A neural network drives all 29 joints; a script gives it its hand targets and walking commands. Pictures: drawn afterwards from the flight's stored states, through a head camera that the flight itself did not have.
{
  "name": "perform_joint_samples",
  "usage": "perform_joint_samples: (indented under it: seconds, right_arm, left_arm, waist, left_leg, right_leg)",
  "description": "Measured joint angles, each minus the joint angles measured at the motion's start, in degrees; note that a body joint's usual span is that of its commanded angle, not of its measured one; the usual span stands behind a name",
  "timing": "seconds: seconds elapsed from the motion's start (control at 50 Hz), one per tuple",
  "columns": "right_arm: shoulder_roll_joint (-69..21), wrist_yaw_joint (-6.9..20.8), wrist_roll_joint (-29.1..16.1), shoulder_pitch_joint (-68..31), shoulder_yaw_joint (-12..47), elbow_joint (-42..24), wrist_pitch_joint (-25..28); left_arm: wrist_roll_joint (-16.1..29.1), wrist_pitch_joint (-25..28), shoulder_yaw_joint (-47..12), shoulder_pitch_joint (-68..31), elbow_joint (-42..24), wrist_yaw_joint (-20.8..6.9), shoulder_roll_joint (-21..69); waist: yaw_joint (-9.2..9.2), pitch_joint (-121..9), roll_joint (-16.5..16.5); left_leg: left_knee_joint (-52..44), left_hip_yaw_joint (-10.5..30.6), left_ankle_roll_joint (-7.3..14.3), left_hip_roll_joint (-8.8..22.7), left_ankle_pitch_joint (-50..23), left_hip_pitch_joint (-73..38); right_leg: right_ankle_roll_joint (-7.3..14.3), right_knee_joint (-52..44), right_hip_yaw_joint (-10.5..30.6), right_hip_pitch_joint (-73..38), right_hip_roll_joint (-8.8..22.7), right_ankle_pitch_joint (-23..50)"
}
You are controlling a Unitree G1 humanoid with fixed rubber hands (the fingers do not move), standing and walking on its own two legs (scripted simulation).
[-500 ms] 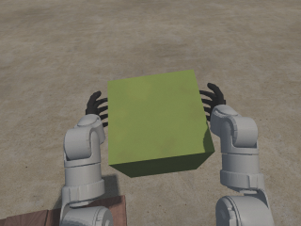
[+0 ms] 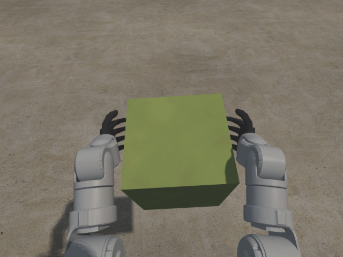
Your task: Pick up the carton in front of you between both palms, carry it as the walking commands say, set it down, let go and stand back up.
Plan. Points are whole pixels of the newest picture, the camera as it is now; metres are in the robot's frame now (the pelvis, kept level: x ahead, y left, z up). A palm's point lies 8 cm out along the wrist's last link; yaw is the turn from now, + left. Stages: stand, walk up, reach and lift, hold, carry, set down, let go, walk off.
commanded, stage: carry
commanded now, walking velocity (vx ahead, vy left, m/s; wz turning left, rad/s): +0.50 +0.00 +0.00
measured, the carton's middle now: (178, 158) +0.35 +0.00 +0.03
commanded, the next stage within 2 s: none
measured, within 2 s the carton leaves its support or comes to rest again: neither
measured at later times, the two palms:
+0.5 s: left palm (125, 67) +0.63 +0.16 +0.12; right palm (220, 63) +0.65 -0.14 +0.11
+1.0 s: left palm (129, 35) +0.91 +0.19 +0.09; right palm (201, 35) +0.91 -0.11 +0.09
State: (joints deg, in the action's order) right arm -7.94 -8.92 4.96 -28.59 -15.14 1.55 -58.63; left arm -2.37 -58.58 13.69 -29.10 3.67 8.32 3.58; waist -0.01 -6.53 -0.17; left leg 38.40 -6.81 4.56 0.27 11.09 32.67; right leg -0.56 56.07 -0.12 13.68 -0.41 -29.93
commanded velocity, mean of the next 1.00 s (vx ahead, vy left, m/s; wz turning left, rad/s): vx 0.50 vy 0.00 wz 0.00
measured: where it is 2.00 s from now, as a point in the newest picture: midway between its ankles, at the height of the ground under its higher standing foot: (170, 134)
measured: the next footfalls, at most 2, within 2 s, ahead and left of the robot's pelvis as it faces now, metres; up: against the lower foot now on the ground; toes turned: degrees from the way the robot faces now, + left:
right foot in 0.38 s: +0.40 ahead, -0.07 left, +0.00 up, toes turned -3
left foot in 0.88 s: +0.72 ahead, +0.12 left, +0.00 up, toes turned +11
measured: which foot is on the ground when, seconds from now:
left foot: down 0.00-0.38, up 0.40-0.86, down 0.88-1.00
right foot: up 0.00-0.36, down 0.38-0.92, up 0.94-1.00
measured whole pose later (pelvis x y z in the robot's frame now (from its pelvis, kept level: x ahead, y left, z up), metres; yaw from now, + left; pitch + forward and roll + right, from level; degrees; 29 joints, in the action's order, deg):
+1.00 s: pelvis +0.64 +0.04 +0.02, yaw +0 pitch +5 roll +0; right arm -7.8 -8.1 2.8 -10.0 -7.0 -15.0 -64.5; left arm -3.0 -64.3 8.5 -9.5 -16.1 7.8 8.0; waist 1.0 -3.8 -0.4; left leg 28.1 -12.9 4.8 0.8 10.5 23.0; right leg 0.2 67.8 -2.1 20.7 -0.1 -23.1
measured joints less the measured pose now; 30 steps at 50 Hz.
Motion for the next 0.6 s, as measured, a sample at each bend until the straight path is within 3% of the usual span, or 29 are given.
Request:
perform_joint_samples:
  seconds: [0.04,0.08,0.16,0.26,0.36,0.38,0.42,0.44,0.5,0.6]
  right_arm:
    - [-0.5,-0.36,-0.05,1.04,0.39,0.63,0.32]
    - [-0.39,-0.21,-1.26,2.87,-0.11,-0.08,0.62]
    - [0.33,-0.11,-3.88,4.52,-0.38,-3.82,2.41]
    - [0.91,0.02,-4.31,3.52,1.28,-4.84,3.35]
    - [1.41,-0.38,-3.69,2.52,2.67,-4.99,0.9]
    - [1.71,-0.52,-3.49,2.27,2.72,-4.72,0.24]
    - [3.04,-0.62,-3.9,1.73,2.11,-3.83,-0.76]
    - [3.54,-0.71,-4.02,1.7,1.85,-3.06,-1.08]
    - [2.87,-0.75,-3.49,2.48,0.22,-1.68,-1.35]
    - [-0.12,-0.02,-0.92,2.35,-1.6,-2.25,0.36]
  left_arm:
    - [-0.16,-0.2,0.43,1.13,-0.2,-0.15,0.14]
    - [-0.5,-0.15,1.34,1.67,-0.69,-0.24,1.91]
    - [-1.3,1.62,1.37,2.27,-4.52,0.02,4.32]
    - [-2.16,1.75,0.05,3.09,-8.11,0.6,3.32]
    - [-1.58,-0.02,-0.32,3.62,-8.74,0.93,2.21]
    - [-1.49,-0.45,-0.57,3.01,-7.75,1.03,1.85]
    - [-1.15,-0.5,-1.2,1.94,-5.22,1.16,2.07]
    - [-0.97,-0.66,-1.16,1.41,-3.9,1.19,2.29]
    - [-0.22,-1.3,-1.05,1.87,-2.57,1.59,2.85]
    - [0.61,-0.79,-0.44,2.1,-3.96,1.8,2.29]
  waist:
    - [1.72,1.47,-0.27]
    - [2.91,2.98,-0.28]
    - [3.37,5.44,0.0]
    - [3.5,4.62,-0.08]
    - [2.23,1.01,0.57]
    - [1.97,0.5,0.52]
    - [0.2,0.54,2.06]
    - [-0.68,0.77,1.63]
    - [-2.93,1.77,-0.39]
    - [-3.9,3.84,0.2]
  left_leg:
    - [-0.58,0.09,-0.04,-0.14,2.81,-2.42]
    - [-3.29,0.92,-1.26,-0.45,2.81,-5.7]
    - [-7.15,1.75,-0.15,-0.86,5.03,-11.52]
    - [-9.98,2.43,-0.71,-1.39,9.26,-18.8]
    - [-10.86,2.8,-2.11,-1.41,15.54,-26.54]
    - [-8.18,2.73,-2.29,-1.24,17.15,-26.91]
    - [5.86,3.59,-2.9,0.24,17.27,-22.66]
    - [14.69,4.66,-2.8,-0.52,17.03,-19.07]
    - [29.47,5.42,-2.33,-1.89,14.7,-9.0]
    - [25.79,5.21,-2.3,0.94,7.94,2.53]
  right_leg:
    - [0.52,14.05,0.33,8.16,-1.31,1.8]
    - [1.12,16.05,-0.4,13.94,-1.29,4.38]
    - [1.15,6.55,-1.29,21.74,0.24,6.92]
    - [1.38,-10.39,-2.77,23.92,1.25,13.68]
    - [2.73,-23.72,-6.34,19.28,0.11,23.64]
    - [3.79,-26.11,-7.31,17.24,-0.3,24.69]
    - [6.37,-23.16,-8.54,16.25,-1.39,22.07]
    - [6.79,-22.02,-8.5,15.69,-1.27,20.11]
    - [6.26,-23.9,-7.71,11.74,-0.89,17.66]
    - [6.57,-30.19,-7.17,3.72,-1.2,16.15]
